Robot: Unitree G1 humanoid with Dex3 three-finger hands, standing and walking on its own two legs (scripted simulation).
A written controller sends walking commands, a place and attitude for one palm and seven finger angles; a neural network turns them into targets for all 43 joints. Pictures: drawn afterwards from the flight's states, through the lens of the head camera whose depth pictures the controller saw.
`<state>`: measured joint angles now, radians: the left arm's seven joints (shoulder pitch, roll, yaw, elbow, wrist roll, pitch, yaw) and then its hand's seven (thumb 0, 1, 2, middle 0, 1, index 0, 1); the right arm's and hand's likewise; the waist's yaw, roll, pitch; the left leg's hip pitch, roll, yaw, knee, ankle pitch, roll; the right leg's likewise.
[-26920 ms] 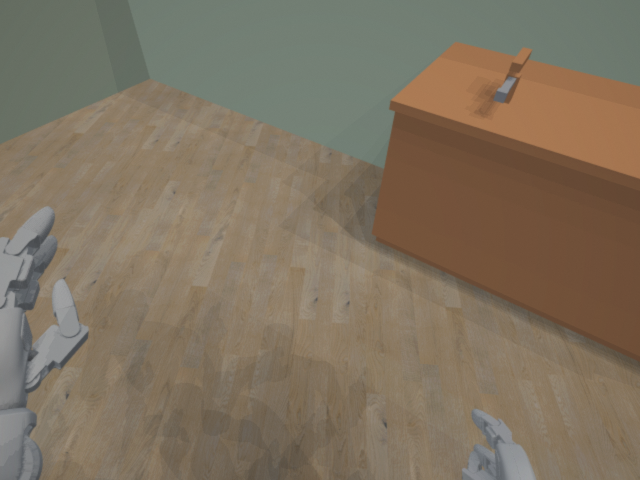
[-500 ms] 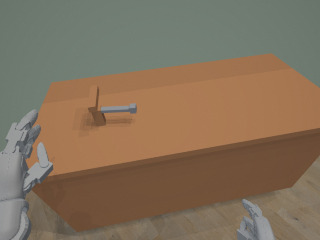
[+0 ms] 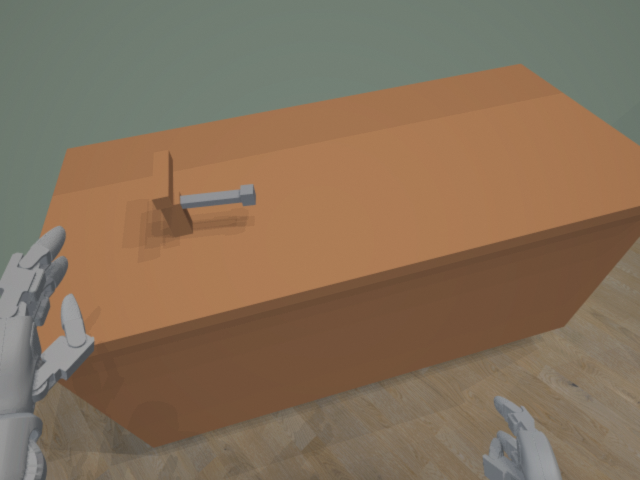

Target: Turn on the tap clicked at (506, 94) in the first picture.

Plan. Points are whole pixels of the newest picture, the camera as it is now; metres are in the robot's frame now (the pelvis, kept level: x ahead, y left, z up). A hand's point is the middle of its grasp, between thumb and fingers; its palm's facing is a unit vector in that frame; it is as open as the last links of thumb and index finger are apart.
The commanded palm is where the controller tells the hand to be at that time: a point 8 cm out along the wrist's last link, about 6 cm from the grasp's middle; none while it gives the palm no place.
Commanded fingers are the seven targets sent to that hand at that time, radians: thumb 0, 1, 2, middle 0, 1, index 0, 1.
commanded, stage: step back with the hand held close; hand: left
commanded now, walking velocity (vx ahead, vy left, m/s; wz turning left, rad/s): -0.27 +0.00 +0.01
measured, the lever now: (248, 195) +0.59 +0.19 +0.00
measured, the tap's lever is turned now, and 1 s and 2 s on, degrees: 81 81 81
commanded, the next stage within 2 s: stop stepping back and stand still in 1.08 s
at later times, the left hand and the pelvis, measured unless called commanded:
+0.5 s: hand (27, 406) +0.15 +0.26 +0.15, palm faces +0.46 -0.78 -0.43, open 7.4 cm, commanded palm +0.09 +0.29 +0.17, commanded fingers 0.00 0.90 0.90 -0.20 -0.30 -0.20 -0.30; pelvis -0.06 +0.01 -0.02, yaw +2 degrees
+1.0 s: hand out of the picture +0.05 +0.25 +0.16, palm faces +0.54 -0.75 -0.39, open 7.4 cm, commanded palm -0.01 +0.28 +0.17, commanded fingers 0.00 0.90 0.90 -0.20 -0.30 -0.20 -0.30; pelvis -0.13 -0.01 -0.02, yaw +7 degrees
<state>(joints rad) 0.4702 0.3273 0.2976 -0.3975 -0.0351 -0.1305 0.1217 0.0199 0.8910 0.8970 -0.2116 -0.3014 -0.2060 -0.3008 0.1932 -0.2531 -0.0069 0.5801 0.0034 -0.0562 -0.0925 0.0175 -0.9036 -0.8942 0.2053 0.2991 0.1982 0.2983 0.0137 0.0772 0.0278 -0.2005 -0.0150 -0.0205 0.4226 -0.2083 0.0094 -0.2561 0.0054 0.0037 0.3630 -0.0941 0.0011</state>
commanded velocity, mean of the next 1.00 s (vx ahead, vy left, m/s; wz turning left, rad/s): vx -0.34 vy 0.00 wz -0.03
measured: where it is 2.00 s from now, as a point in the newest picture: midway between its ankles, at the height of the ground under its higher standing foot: outside the picture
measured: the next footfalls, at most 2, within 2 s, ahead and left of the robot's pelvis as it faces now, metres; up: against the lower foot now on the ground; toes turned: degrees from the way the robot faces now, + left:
left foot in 1.10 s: -0.13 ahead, +0.12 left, +0.00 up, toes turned +10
right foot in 1.34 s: -0.16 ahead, -0.12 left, +0.00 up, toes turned +2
